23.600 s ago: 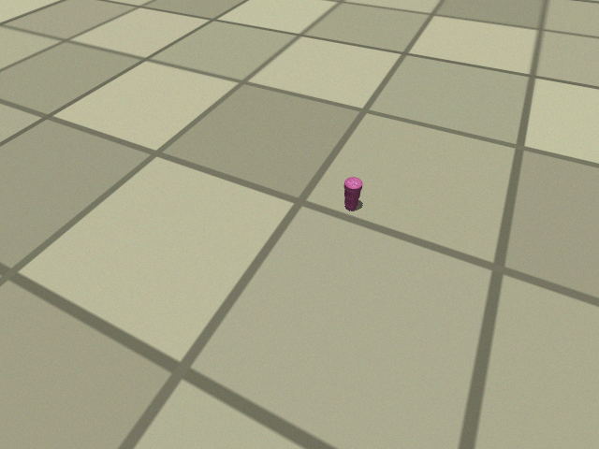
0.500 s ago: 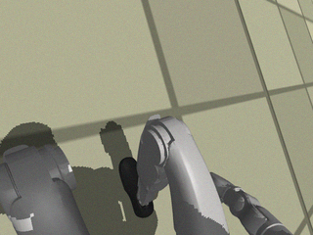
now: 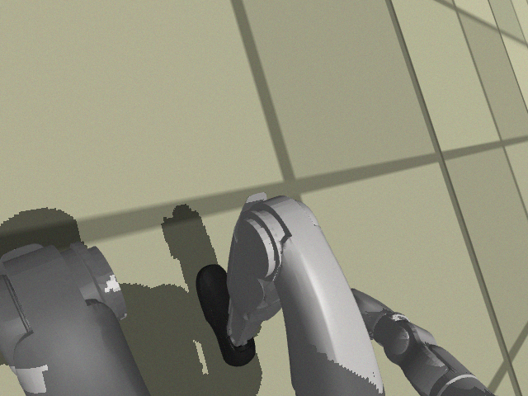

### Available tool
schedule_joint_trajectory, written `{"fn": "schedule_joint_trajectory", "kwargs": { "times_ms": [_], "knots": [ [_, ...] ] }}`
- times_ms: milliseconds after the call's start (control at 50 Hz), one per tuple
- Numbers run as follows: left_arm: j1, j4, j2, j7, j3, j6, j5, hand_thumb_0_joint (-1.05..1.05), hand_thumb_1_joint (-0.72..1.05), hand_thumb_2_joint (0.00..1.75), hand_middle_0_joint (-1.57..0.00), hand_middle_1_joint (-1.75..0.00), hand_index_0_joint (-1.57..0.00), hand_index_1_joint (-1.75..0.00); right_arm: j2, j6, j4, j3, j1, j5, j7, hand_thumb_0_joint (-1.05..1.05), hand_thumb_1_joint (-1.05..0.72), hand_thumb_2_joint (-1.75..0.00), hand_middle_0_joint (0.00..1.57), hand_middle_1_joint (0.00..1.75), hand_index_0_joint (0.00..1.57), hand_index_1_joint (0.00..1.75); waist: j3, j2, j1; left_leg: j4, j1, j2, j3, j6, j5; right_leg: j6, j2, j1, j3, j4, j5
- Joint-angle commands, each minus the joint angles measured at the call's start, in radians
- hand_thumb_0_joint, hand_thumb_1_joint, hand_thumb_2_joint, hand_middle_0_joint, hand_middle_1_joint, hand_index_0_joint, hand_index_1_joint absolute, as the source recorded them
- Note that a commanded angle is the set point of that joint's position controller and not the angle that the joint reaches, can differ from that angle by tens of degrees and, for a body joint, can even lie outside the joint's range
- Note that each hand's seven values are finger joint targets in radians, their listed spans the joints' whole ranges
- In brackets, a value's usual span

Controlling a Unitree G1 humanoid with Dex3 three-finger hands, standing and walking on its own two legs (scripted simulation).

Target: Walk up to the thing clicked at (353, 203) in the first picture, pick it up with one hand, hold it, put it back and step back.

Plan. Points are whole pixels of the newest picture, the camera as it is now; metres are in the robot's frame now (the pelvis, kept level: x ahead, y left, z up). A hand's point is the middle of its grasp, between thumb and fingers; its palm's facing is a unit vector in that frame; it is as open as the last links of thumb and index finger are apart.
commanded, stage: withdraw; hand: left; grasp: from the side
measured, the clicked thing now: out of the picture +0.44 +0.32 -0.21
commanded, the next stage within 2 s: rise in 0.44 s
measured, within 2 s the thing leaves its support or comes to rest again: neither
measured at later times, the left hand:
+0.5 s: hand out of the picture +0.41 +0.38 -0.09, palm faces +0.46 -0.89 -0.03, open 17.6 cm
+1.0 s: hand out of the picture +0.29 +0.44 +0.02, palm faces +0.44 -0.75 -0.49, open 17.3 cm
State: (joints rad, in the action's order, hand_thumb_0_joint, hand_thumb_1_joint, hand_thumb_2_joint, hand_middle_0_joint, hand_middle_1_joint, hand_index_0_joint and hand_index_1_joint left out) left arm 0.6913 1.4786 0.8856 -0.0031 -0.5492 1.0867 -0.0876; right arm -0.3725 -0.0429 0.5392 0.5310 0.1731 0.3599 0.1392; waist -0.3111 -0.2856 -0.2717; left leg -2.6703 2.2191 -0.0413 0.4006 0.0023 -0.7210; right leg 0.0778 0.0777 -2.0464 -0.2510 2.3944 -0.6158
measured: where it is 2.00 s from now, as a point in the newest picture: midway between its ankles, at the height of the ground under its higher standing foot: (170, 372)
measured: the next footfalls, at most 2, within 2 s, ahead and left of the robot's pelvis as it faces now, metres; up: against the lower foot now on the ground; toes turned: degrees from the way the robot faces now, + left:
none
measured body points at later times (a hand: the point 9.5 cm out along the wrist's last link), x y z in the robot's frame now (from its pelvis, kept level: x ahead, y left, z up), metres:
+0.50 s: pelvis +0.00 +0.00 +0.01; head +0.20 +0.19 +0.37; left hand +0.38 +0.43 -0.09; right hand +0.18 -0.24 -0.03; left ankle +0.08 +0.12 -0.25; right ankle +0.14 -0.13 -0.25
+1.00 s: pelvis +0.01 -0.01 +0.09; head +0.19 +0.09 +0.49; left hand +0.26 +0.48 +0.05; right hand +0.21 -0.23 -0.02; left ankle +0.08 +0.12 -0.25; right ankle +0.14 -0.13 -0.25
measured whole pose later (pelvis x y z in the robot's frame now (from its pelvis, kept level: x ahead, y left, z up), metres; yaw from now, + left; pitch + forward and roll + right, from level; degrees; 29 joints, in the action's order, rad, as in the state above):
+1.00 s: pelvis +0.01 -0.01 +0.09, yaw +10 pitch +31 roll -8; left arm 0.38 0.79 0.70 0.04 -0.49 0.22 0.07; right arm -0.27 -0.15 0.60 0.05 -0.08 0.01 0.06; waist 0.10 -0.01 -0.05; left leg -2.27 2.16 -0.06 0.11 0.03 -0.66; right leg 0.04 -0.01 -2.07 -0.06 2.17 -0.65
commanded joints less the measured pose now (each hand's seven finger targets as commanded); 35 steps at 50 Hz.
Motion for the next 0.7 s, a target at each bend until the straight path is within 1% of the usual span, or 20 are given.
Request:
{"fn": "schedule_joint_trajectory", "kwargs": {
  "times_ms": [0,100,120,160,220,280,340,360,380,400,440,460,480,520,540,560,580,600,640,680],
  "knots": [
    [0.201,-0.131,0.157,0.002,0.008,0.071,-0.002,0.00,-0.57,0.11,-0.30,-0.18,-0.29,-0.18,-0.361,-0.017,-0.005,-0.121,-0.034,0.006,-0.025,0.00,-0.93,-0.91,0.20,0.30,0.20,0.30,0.540,0.572,-0.116,0.345,-0.389,-0.059,-0.093,-0.029,0.147,-0.077,0.038,0.253,-0.116,-0.154,0.185],
    [0.201,-0.136,0.168,0.004,0.003,0.076,-0.006,0.00,-0.58,0.06,-0.09,-0.04,-0.08,-0.04,-0.365,-0.015,-0.012,-0.121,-0.025,0.004,-0.024,0.00,-0.90,-0.90,0.20,0.30,0.20,0.30,0.526,0.571,-0.110,0.354,-0.378,-0.060,-0.087,-0.029,0.111,-0.078,0.036,0.234,-0.120,-0.152,0.158],
    [0.206,-0.158,0.189,0.005,-0.015,0.079,-0.006,0.00,-0.58,0.06,-0.08,-0.03,-0.08,-0.04,-0.369,-0.016,-0.011,-0.123,-0.033,0.003,-0.026,0.00,-0.91,-0.90,0.20,0.30,0.20,0.30,0.543,0.580,-0.106,0.355,-0.394,-0.061,-0.084,-0.031,0.128,-0.077,0.035,0.245,-0.120,-0.149,0.169],
    [0.209,-0.212,0.240,0.009,-0.043,0.080,-0.004,0.00,-0.58,0.05,-0.07,-0.02,-0.07,-0.02,-0.367,-0.019,-0.010,-0.127,-0.032,0.002,-0.028,0.00,-0.91,-0.90,0.20,0.30,0.20,0.30,0.566,0.627,-0.081,0.361,-0.413,-0.062,-0.096,-0.034,0.138,-0.081,0.035,0.253,-0.109,-0.146,0.170],
    [0.187,-0.278,0.271,0.026,-0.085,0.054,-0.003,0.00,-0.59,0.05,-0.07,-0.02,-0.07,-0.02,-0.366,-0.025,-0.005,-0.146,-0.049,-0.005,-0.031,0.00,-0.91,-0.90,0.20,0.30,0.20,0.30,0.600,0.674,-0.058,0.378,-0.444,-0.065,-0.104,-0.040,0.163,-0.085,0.030,0.245,-0.099,-0.138,0.180],
    [0.167,-0.418,0.306,0.056,-0.123,0.010,-0.005,0.00,-0.59,0.06,-0.06,-0.02,-0.06,-0.02,-0.359,-0.034,-0.007,-0.183,-0.084,-0.020,-0.037,0.00,-0.91,-0.90,0.20,0.30,0.20,0.30,0.704,0.741,-0.015,0.401,-0.507,-0.062,-0.124,-0.046,0.221,-0.092,0.024,0.260,-0.077,-0.141,0.213],
    [0.124,-0.485,0.212,0.117,-0.067,-0.072,-0.017,0.00,-0.59,0.05,-0.07,-0.03,-0.07,-0.03,-0.346,-0.040,-0.007,-0.233,-0.118,-0.052,-0.045,0.00,-0.91,-0.90,0.20,0.30,0.20,0.30,0.743,0.788,-0.005,0.435,-0.537,-0.059,-0.138,-0.051,0.245,-0.100,0.018,0.220,-0.062,-0.146,0.223],
    [0.119,-0.483,0.171,0.135,-0.038,-0.103,-0.023,0.00,-0.61,0.04,-0.07,-0.02,-0.07,-0.02,-0.341,-0.039,-0.004,-0.246,-0.120,-0.067,-0.047,0.00,-0.91,-0.90,0.20,0.30,0.20,0.30,0.714,0.771,-0.012,0.443,-0.508,-0.057,-0.140,-0.049,0.226,-0.101,0.014,0.186,-0.061,-0.144,0.211],
    [0.089,-0.478,0.146,0.151,-0.034,-0.133,-0.037,0.00,-0.61,0.03,-0.06,-0.02,-0.07,-0.02,-0.339,-0.036,-0.003,-0.262,-0.133,-0.082,-0.049,0.00,-0.91,-0.90,0.20,0.30,0.20,0.30,0.697,0.732,-0.009,0.442,-0.472,-0.052,-0.148,-0.041,0.200,-0.101,0.013,0.176,-0.057,-0.158,0.197],
    [0.114,-0.493,0.120,0.167,-0.010,-0.158,-0.053,0.00,-0.61,0.04,-0.06,-0.03,-0.07,-0.02,-0.334,-0.033,-0.006,-0.269,-0.140,-0.097,-0.051,0.00,-0.91,-0.90,0.20,0.30,0.20,0.30,0.680,0.687,-0.022,0.441,-0.418,-0.047,-0.154,-0.030,0.165,-0.098,0.011,0.177,-0.055,-0.170,0.179],
    [0.104,-0.506,0.106,0.192,-0.027,-0.204,-0.084,0.00,-0.61,0.03,-0.04,-0.03,-0.06,-0.02,-0.318,-0.027,-0.008,-0.284,-0.161,-0.125,-0.053,0.00,-0.90,-0.90,0.20,0.30,0.20,0.30,0.683,0.613,0.004,0.435,-0.359,-0.037,-0.165,-0.015,0.113,-0.095,0.010,0.181,-0.046,-0.192,0.146],
    [0.101,-0.505,0.121,0.202,-0.047,-0.220,-0.094,0.00,-0.61,0.02,-0.04,-0.04,-0.06,-0.02,-0.319,-0.025,-0.002,-0.295,-0.173,-0.136,-0.053,0.00,-0.89,-0.90,0.20,0.30,0.20,0.30,0.677,0.600,0.012,0.440,-0.338,-0.034,-0.168,-0.010,0.089,-0.095,0.007,0.167,-0.044,-0.193,0.125],
    [0.085,-0.499,0.096,0.215,-0.033,-0.237,-0.096,0.00,-0.61,0.03,-0.03,-0.04,-0.05,-0.02,-0.311,-0.022,0.002,-0.305,-0.182,-0.144,-0.053,0.00,-0.88,-0.89,0.20,0.30,0.20,0.30,0.677,0.583,0.021,0.443,-0.343,-0.034,-0.167,-0.010,0.089,-0.097,0.006,0.147,-0.040,-0.189,0.122],
    [0.109,-0.493,0.039,0.239,0.012,-0.260,-0.094,0.00,-0.61,0.03,-0.03,-0.04,-0.05,-0.02,-0.301,-0.013,0.007,-0.325,-0.188,-0.159,-0.054,0.00,-0.87,-0.89,0.20,0.30,0.20,0.30,0.648,0.557,0.013,0.449,-0.334,-0.033,-0.166,-0.005,0.044,-0.101,0.003,0.096,-0.035,-0.194,0.087],
    [0.123,-0.467,0.011,0.247,0.039,-0.270,-0.090,0.00,-0.53,0.05,-0.04,0.00,-0.03,0.00,-0.279,-0.010,0.013,-0.316,-0.186,-0.164,-0.053,0.00,-0.81,-0.89,0.20,0.30,0.20,0.30,0.625,0.537,0.007,0.455,-0.307,-0.031,-0.166,0.000,-0.002,-0.100,0.002,0.084,-0.035,-0.203,0.045],
    [0.069,-0.417,0.209,0.190,-0.038,-0.336,0.059,0.00,-0.53,0.07,-0.07,-0.05,-0.06,-0.05,-0.256,-0.023,0.028,-0.365,-0.203,-0.199,-0.057,0.00,-0.89,-0.91,0.20,0.30,0.20,0.30,0.727,0.596,0.105,0.517,-0.405,-0.029,-0.195,-0.002,0.027,-0.107,-0.008,0.100,-0.011,-0.233,0.034],
    [0.140,-0.515,0.211,0.175,-0.036,-0.359,0.054,0.00,-0.53,0.07,-0.07,-0.05,-0.06,-0.06,-0.252,-0.032,0.015,-0.372,-0.211,-0.209,-0.058,0.00,-0.92,-0.91,0.20,0.30,0.20,0.30,0.776,0.652,0.097,0.544,-0.436,-0.037,-0.194,-0.007,0.025,-0.107,-0.007,0.103,-0.003,-0.232,0.028],
    [0.177,-0.580,0.197,0.168,-0.025,-0.377,0.067,0.00,-0.53,0.07,-0.07,-0.06,-0.06,-0.06,-0.249,-0.039,0.018,-0.391,-0.237,-0.218,-0.056,0.00,-0.92,-0.91,0.20,0.30,0.20,0.30,0.838,0.696,0.106,0.563,-0.486,-0.038,-0.199,-0.013,0.040,-0.109,-0.011,0.096,0.009,-0.230,0.043],
    [0.167,-0.643,0.234,0.149,-0.038,-0.435,0.096,0.00,-0.56,0.07,-0.08,-0.06,-0.07,-0.07,-0.241,-0.050,0.010,-0.422,-0.245,-0.240,-0.059,0.00,-0.95,-0.92,0.20,0.30,0.20,0.30,0.874,0.730,0.132,0.604,-0.514,-0.034,-0.213,-0.012,0.037,-0.113,-0.016,0.090,0.024,-0.242,0.037],
    [0.113,-0.650,0.282,0.124,-0.084,-0.502,0.124,0.00,-0.57,0.08,-0.09,-0.06,-0.08,-0.07,-0.225,-0.061,0.020,-0.445,-0.275,-0.259,-0.066,0.00,-0.97,-0.93,0.20,0.30,0.20,0.30,0.911,0.733,0.159,0.605,-0.539,-0.029,-0.234,-0.013,0.110,-0.118,-0.018,0.091,0.043,-0.243,0.074]
  ]
}}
